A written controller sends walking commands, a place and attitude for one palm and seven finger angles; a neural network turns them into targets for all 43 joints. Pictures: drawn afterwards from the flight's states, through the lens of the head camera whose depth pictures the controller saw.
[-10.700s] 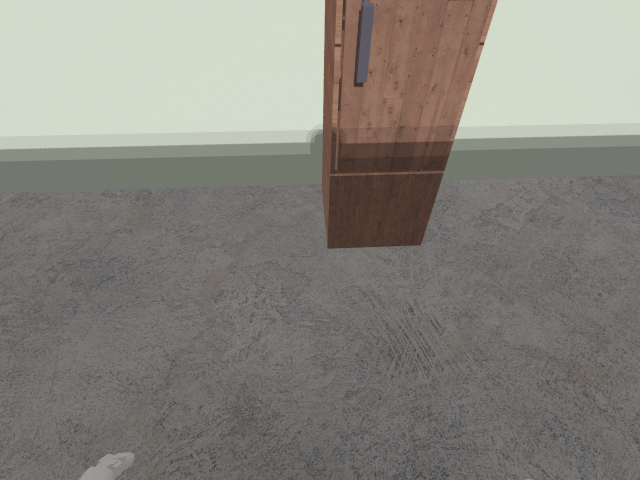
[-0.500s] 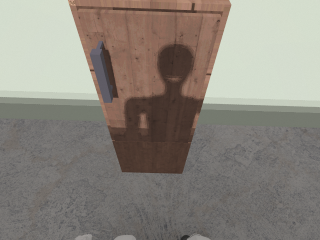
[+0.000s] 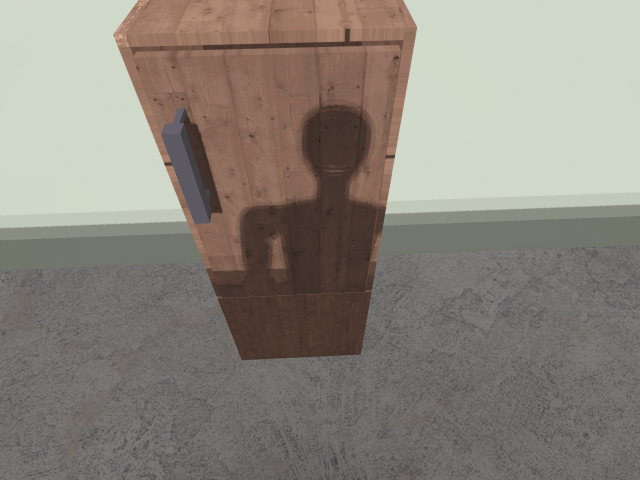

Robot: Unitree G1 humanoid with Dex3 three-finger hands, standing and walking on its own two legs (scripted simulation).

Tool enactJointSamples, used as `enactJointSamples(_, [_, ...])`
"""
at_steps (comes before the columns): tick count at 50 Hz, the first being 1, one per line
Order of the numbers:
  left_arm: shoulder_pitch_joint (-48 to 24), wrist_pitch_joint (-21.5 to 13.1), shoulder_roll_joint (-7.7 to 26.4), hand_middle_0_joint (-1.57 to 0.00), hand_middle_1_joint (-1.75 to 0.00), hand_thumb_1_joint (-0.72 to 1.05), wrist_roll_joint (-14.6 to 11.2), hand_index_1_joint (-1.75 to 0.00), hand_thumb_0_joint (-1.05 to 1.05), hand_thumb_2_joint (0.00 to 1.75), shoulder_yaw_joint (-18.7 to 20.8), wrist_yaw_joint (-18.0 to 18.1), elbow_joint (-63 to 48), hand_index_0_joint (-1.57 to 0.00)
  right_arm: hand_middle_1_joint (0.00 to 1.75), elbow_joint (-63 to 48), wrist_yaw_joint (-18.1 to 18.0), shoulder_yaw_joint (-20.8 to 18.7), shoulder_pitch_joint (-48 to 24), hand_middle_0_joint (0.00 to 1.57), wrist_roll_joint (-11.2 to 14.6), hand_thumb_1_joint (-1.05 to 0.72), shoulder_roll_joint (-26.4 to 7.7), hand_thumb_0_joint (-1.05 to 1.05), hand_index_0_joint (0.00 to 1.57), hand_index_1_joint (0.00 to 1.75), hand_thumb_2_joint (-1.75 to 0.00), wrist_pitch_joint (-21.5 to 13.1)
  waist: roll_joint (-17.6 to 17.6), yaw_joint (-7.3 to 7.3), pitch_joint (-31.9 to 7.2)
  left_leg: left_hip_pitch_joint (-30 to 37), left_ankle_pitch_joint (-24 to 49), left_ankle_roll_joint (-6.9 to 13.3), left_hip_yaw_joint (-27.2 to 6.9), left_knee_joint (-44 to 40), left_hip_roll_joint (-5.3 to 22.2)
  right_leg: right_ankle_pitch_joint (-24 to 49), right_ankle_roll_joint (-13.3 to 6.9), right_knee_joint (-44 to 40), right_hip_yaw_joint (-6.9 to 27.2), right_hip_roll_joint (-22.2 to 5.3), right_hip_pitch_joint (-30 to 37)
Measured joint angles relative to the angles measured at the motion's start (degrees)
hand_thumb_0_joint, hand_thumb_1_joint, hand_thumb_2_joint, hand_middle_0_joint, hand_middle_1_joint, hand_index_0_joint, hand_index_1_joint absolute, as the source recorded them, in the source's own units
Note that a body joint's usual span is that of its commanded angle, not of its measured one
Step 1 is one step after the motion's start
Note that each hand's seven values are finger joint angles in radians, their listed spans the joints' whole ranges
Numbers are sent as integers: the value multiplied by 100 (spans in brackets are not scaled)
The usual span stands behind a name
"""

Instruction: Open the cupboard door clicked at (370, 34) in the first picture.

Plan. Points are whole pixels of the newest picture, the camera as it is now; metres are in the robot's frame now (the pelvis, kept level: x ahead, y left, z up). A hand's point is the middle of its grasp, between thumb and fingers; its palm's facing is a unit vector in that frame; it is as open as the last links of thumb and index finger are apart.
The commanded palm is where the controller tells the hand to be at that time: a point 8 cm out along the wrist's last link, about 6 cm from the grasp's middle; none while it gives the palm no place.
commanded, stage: come to a stop and stand still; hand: left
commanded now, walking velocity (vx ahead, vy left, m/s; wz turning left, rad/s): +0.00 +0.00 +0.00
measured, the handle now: (192, 168) +0.54 +0.22 +0.08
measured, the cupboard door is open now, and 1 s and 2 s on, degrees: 0 0 0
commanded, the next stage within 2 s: look again from close up in 0.34 s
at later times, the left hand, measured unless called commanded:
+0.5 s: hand out of the picture -0.03 +0.12 -0.17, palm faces +0.05 -0.99 -0.15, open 7.4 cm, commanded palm none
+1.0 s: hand out of the picture +0.01 +0.19 -0.18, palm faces -0.01 -0.98 -0.20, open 7.4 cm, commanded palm none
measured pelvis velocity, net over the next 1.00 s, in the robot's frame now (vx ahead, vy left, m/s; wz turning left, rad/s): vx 0.00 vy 0.02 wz -0.02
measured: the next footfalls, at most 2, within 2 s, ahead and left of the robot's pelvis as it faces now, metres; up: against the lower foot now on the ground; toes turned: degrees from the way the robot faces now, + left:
none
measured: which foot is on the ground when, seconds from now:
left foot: down 0.00-1.00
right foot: down 0.00-1.00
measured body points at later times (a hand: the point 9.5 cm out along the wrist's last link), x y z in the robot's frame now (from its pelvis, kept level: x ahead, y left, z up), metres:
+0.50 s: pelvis +0.00 -0.02 +0.00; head +0.01 -0.02 +0.45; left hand -0.03 +0.18 -0.16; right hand +0.00 -0.24 -0.16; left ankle -0.01 +0.12 -0.73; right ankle -0.03 -0.10 -0.74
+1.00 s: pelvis +0.00 +0.02 +0.00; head +0.03 +0.02 +0.45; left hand +0.02 +0.25 -0.16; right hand -0.01 -0.19 -0.16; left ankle -0.01 +0.11 -0.74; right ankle -0.03 -0.10 -0.74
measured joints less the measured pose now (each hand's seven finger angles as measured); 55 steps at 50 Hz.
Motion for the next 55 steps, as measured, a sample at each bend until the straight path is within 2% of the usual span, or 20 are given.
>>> enactJointSamples(14, [134,-92,-126,-20,-30,93,-58,-30,2,90,-114,82,200,-20,30,197,-29,104,-348,19,19,-91,207,0,20,30,-89,-12,-96,129,-30,308,95,-183,-69,-259,156,37,-160,-226,-64,175,298])
enactJointSamples(22, [269,-114,-247,-20,-30,92,-39,-30,1,90,-137,83,216,-20,30,193,-53,77,-466,19,15,-92,96,1,20,30,-89,4,-94,196,-56,354,158,-193,-77,-350,160,91,-169,-308,-74,184,343])
enactJointSamples(25, [309,-267,-300,-20,-30,91,21,-30,1,90,-166,156,130,-20,30,-52,0,69,-503,20,17,-93,-38,1,20,30,-89,38,14,222,-15,-104,-259,-81,-218,440,215,146,-148,-251,-80,270,156])
enactJointSamples(28, [333,-295,-307,-20,-30,91,34,-30,0,90,-200,121,50,-20,30,-319,52,37,-522,19,16,-93,-170,1,20,30,-89,3,171,141,38,-231,-322,-14,-266,560,224,98,-153,-60,-113,347,-19])
enactJointSamples(30, [297,-251,-221,-20,-30,91,16,-30,0,90,-185,108,55,-20,30,-378,68,53,-505,19,0,-92,-143,1,20,30,-89,-36,87,106,37,-225,-277,-9,-238,555,141,-6,-114,137,-94,262,-100])
enactJointSamples(33, [235,-163,-80,-20,-30,91,1,-30,1,90,-153,94,27,-20,30,-414,62,114,-381,19,-29,-93,-89,1,20,30,-89,-92,-42,132,-51,-162,-266,50,-149,475,17,-76,-34,253,-17,132,-141])
enactJointSamples(41, [-15,-119,162,-19,-30,91,-1,-30,0,90,-141,49,-120,-19,30,-313,67,246,-237,19,-36,-93,-16,1,20,30,-89,-102,-108,193,-73,-39,-144,198,-10,174,-201,-81,104,269,112,-82,-184])
enactJointSamples(53, [-118,-133,135,-19,-30,91,-3,-30,0,90,-171,82,-51,-19,30,-182,68,281,-319,20,-2,-91,-14,1,20,30,-89,-143,-113,184,12,1,-179,235,46,74,-250,-129,172,194,170,-128,-166])
enactJointSamples(54, [181,259,136,-20,-30,92,-198,-30,1,90,-44,131,-949,-20,30,-386,48,282,-249,20,52,-92,-49,1,20,30,-89,-181,-118,162,8,-63,-224,228,30,156,-231,-135,170,212,153,-112,-198])
enactJointSamples(55, [546,412,181,-20,-30,93,-323,-30,2,90,76,207,-2065,-20,30,-607,-30,288,-127,20,99,-92,-82,2,20,30,-89,-421,-173,197,-10,-62,-238,221,48,150,-250,-165,147,290,171,-131,-247])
